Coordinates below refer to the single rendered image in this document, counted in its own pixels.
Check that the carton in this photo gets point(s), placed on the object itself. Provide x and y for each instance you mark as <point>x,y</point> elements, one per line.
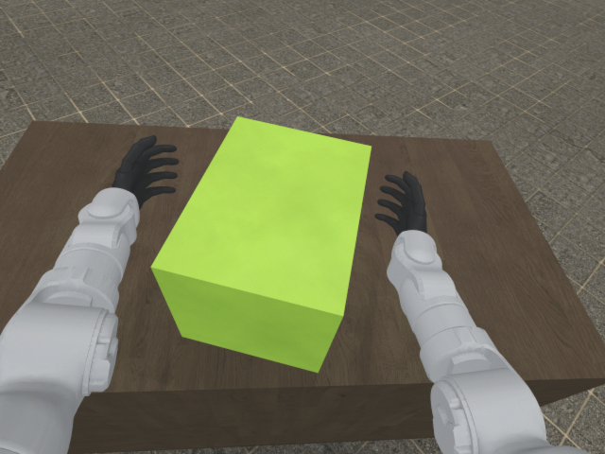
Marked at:
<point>260,259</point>

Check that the left robot hand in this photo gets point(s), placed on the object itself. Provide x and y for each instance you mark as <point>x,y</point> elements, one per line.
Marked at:
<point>133,174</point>

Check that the left robot upper arm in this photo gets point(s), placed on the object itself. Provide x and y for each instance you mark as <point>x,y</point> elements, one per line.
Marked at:
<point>54,356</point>

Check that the robot right forearm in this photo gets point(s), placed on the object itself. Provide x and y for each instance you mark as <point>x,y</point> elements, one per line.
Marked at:
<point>449,339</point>

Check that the right robot upper arm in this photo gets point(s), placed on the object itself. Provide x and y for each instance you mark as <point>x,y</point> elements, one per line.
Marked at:
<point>489,412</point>

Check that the robot left forearm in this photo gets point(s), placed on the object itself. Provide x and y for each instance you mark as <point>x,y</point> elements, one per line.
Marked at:
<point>93,261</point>

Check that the pedestal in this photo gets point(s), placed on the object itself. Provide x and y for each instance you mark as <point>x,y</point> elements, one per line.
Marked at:
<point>168,392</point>

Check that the right robot hand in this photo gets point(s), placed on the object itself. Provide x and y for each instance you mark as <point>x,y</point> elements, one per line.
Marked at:
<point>412,216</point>

